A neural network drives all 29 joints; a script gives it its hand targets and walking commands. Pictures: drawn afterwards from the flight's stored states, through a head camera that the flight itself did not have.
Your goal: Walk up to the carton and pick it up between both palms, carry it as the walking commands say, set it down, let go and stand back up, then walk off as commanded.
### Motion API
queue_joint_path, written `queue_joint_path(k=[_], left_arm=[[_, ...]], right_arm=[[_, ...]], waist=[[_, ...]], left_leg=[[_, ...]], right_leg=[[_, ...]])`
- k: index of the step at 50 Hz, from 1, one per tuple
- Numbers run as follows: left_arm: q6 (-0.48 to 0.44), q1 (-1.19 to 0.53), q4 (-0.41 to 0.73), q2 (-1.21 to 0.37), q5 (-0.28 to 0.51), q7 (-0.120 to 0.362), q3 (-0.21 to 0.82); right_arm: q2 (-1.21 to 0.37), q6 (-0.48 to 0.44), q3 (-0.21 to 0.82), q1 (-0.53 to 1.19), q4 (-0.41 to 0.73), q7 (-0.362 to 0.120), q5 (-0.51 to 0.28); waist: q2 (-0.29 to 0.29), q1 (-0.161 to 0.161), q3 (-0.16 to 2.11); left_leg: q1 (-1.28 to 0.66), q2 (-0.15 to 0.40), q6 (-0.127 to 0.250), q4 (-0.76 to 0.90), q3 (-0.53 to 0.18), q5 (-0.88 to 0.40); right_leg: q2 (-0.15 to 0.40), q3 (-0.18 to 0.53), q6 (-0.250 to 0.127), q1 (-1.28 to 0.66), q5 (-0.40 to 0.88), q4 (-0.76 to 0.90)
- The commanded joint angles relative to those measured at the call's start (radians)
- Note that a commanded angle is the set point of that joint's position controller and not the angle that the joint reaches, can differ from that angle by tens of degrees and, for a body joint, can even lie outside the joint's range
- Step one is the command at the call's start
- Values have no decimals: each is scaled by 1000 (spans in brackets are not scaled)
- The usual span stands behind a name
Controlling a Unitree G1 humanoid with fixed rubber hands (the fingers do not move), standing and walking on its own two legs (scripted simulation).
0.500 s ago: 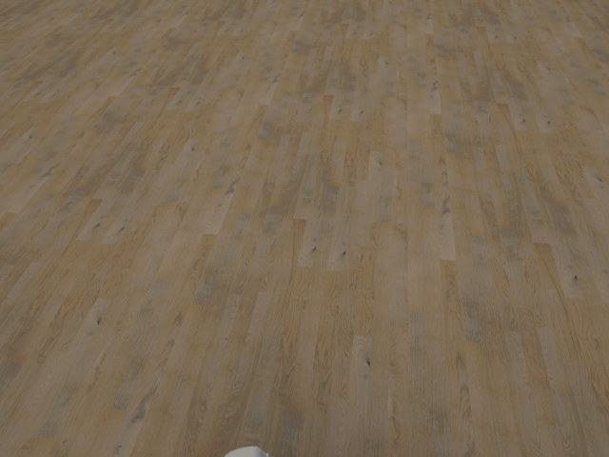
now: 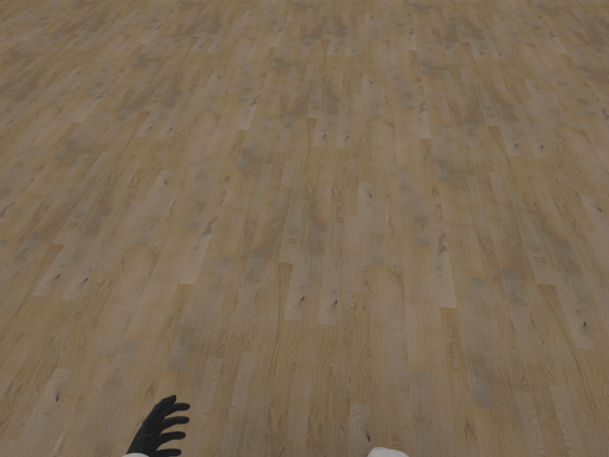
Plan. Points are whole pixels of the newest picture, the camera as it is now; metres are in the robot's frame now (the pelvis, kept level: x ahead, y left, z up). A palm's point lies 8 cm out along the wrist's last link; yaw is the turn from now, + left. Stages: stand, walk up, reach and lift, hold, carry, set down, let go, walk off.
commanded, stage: walk off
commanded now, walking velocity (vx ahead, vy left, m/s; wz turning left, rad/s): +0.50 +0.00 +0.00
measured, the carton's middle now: out of the picture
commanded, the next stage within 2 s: stand in 0.52 s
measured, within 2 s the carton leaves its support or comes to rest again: neither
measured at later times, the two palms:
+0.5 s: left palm (149, 383) +0.26 +0.26 -0.12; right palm (452, 341) +0.30 -0.24 -0.13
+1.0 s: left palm (203, 273) +0.46 +0.20 -0.12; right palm (450, 269) +0.44 -0.28 -0.13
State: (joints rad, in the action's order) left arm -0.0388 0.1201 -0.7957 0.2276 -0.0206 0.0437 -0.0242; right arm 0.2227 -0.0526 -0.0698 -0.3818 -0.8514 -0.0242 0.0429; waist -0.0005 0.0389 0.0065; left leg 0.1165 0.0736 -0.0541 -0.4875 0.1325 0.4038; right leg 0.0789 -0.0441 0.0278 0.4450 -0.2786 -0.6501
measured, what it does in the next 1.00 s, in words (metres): walks ahead: right foot, then left foot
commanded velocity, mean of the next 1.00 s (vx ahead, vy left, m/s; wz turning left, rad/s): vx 0.25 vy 0.00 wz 0.00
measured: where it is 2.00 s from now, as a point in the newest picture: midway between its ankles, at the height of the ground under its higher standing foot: (316, 407)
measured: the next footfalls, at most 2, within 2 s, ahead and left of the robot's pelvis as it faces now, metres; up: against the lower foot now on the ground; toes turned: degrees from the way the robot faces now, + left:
right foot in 0.02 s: +0.10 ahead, -0.13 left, +0.00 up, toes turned -5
left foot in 0.38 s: +0.28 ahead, +0.14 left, +0.00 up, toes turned +7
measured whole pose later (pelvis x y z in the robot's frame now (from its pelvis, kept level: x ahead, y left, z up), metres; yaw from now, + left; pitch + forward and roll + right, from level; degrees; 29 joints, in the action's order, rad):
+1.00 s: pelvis +0.38 -0.03 +0.00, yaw -2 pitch +4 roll +1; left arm -0.01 0.27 -0.80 0.16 -0.02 -0.01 -0.01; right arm 0.23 0.00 -0.07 -0.25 -0.85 -0.01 0.03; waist 0.03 -0.02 0.01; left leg 0.35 0.08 -0.07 -0.59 0.11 0.31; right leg 0.03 -0.07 -0.01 0.29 -0.41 -0.63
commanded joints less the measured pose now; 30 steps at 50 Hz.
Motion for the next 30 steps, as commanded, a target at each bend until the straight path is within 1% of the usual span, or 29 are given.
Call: queue_joint_path(k=[1, 2, 3, 4, 5, 6, 7, 8, 9, 10, 11, 12, 13, 14, 15, 16, 17, 18, 19, 20, 21, 22, 23, 24, 25, 26, 27, 29, 30], left_arm=[[-44, 394, -96, 180, -26, -28, -53], [-38, 486, -124, 316, -31, -36, -89], [-35, 499, -117, 292, -20, -43, -93], [-44, 424, -91, 254, -26, -35, -82], [-43, 343, -61, 174, -23, -31, -62], [-40, 308, -45, 148, -28, -31, -52], [-40, 310, -35, 153, -16, -36, -46], [-42, 308, -53, 169, -8, -42, -51], [-34, 289, -34, 170, -13, -48, -55], [-38, 286, -28, 153, -3, -45, -44], [-45, 317, -30, 140, -10, -44, -43], [-35, 308, -35, 141, -8, -48, -38], [-37, 283, -16, 156, -2, -50, -44], [-33, 270, -10, 171, -6, -43, -48], [-24, 304, -7, 208, -2, -44, -60], [-18, 315, -21, 209, 1, -44, -62], [-23, 239, 1, 211, 16, -37, -65], [-33, 239, -3, 192, 21, -33, -65], [-45, 259, 3, 112, 24, -31, -44], [-55, 263, 46, 0, 29, -35, -15], [-42, 212, 79, 64, 19, -40, -25], [-35, 113, 96, 98, 12, -35, -34], [-36, 43, 115, 99, 13, -39, -28], [-36, 32, 123, 84, -2, -31, -33], [-23, 54, 104, 83, -9, -27, -29], [-13, 102, 102, 76, -13, -15, -32], [-1, 66, 93, 30, -11, -9, -24], [7, 51, 81, 17, 14, -1, -14], [5, 38, 87, 18, 16, -6, -8]], right_arm=[[125, -18, -26, 35, 63, 6, -29], [15, -30, 1, 7, 96, 4, -47], [72, -20, -5, 55, 107, 10, -37], [82, -11, -12, 131, 112, 17, -34], [77, -12, -16, 199, 119, 13, -38], [91, -8, -16, 192, 112, 5, -36], [42, 0, -3, 172, 113, -2, -30], [45, 11, -5, 199, 124, -8, -22], [51, 17, -4, 180, 119, -14, -29], [54, 24, -10, 191, 119, -14, -25], [58, 28, -12, 225, 122, -12, -21], [2, 26, 10, 254, 122, -18, -26], [36, 23, 5, 287, 132, -23, -24], [18, 22, 7, 297, 139, -31, -27], [7, 14, 16, 272, 120, -38, -29], [-1, 6, 22, 224, 104, -40, -30], [3, -7, 18, 98, 50, -37, -40], [65, -9, -8, -65, -18, -22, -32], [155, -21, -34, -173, -38, -1, -9], [273, -21, -57, -231, -60, 13, 11], [262, -19, -53, -258, -62, 13, -13], [222, -21, -43, -229, -53, 12, -13], [169, -25, -28, -205, -58, 13, -9], [157, -22, -25, -147, -51, 14, -8], [147, -24, -23, -101, -31, 9, -14], [123, -16, -13, -69, -21, 15, -12], [153, -14, -18, -61, -21, 15, -12], [162, -24, -27, -34, -19, 18, -16], [157, -15, -21, -17, -10, 28, -18]], waist=[[-56, -183, 255], [-441, -188, 262], [-392, -213, 211], [-253, -191, 95], [-167, -181, 35], [-190, -166, 27], [-172, -124, 18], [-190, -121, 11], [-235, -110, 10], [-226, -104, -5], [-192, -114, -31], [-258, -106, -52], [-233, -101, -69], [-218, -106, -59], [-287, -117, -29], [-294, -96, -3], [-251, -15, 72], [-140, 44, 164], [-5, 92, 266], [317, 97, 272], [225, 109, 196], [146, 121, 129], [105, 131, 41], [120, 92, 11], [86, 55, -22], [133, 14, -40], [110, 13, -111], [128, -6, -124], [122, -16, -120]], left_leg=[[187, 50, 72, -341, -32, -374], [532, -94, 36, -627, -21, 160], [670, -59, 48, -761, -95, 166], [735, -6, 43, -853, -119, 83], [710, 29, 36, -851, -107, 16], [723, 23, 25, -823, -109, -14], [652, 51, 17, -800, -123, -32], [595, 52, 5, -731, -106, -38], [585, 40, -7, -676, -93, -14], [555, 51, -14, -617, -98, -22], [545, 43, -4, -551, -70, 3], [520, 38, -9, -466, -66, -19], [533, 40, -1, -428, -57, -33], [521, 15, 7, -320, -28, 27], [430, -19, 4, -246, 30, 25], [369, -34, 19, -163, 28, -41], [189, -72, 39, -40, 54, -222], [-67, -74, 48, -21, 59, -310], [-287, 98, 81, -18, -101, -274], [-427, 348, 159, 120, -518, -243], [-384, 396, 255, 162, -695, -380], [-357, 382, 271, 131, -626, -454], [-286, 366, 280, 148, -597, -452], [-224, 323, 249, 161, -544, -407], [-100, 276, 224, 181, -449, -335], [18, 243, 203, 208, -399, -243], [97, 238, 188, 249, -335, -239], [108, 230, 182, 231, -263, -418], [85, 199, 181, 204, -223, -501]], right_leg=[[83, 43, -75, -586, 124, 240], [335, 450, -143, -787, 148, 317], [380, 554, -198, -803, 254, 342], [331, 434, -175, -725, 349, 293], [288, 341, -164, -611, 420, 306], [256, 323, -178, -592, 378, 311], [253, 282, -162, -492, 366, 332], [236, 245, -153, -434, 299, 349], [230, 230, -166, -412, 276, 375], [246, 232, -176, -370, 203, 395], [230, 214, -175, -353, 197, 416], [229, 190, -185, -332, 190, 433], [233, 198, -187, -332, 221, 421], [233, 190, -182, -379, 256, 384], [199, 148, -168, -354, 252, 352], [200, 144, -157, -367, 303, 302], [179, 98, -114, -335, 454, 192], [126, 49, -80, -262, 513, 3], [55, -7, -34, -89, 331, -229], [-63, -38, -5, 211, -209, -477], [-36, 35, -31, 309, -286, -619], [0, 40, -33, 384, -231, -690], [26, 25, -32, 414, -210, -692], [49, 49, -37, 382, -169, -634], [63, 36, -30, 309, -158, -572], [49, 28, -21, 219, -159, -503], [43, 1, -13, 167, -194, -399], [47, -15, 2, 113, -177, -229], [9, -53, 14, 59, -181, -127]])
